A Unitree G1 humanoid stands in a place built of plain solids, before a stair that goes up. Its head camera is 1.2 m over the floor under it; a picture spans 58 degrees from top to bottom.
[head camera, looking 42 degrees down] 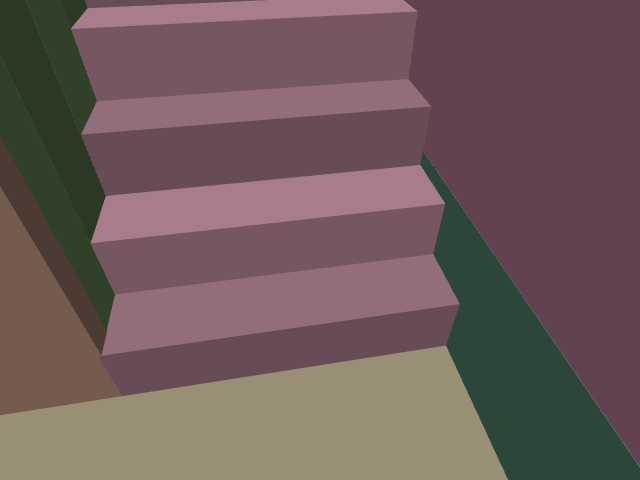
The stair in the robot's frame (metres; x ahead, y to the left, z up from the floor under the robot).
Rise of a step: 0.21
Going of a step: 0.21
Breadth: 1.00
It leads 10 degrees to the left of straight ahead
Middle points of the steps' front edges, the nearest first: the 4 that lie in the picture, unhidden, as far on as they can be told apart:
0.73 0.08 0.21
0.94 0.12 0.42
1.15 0.16 0.63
1.37 0.20 0.83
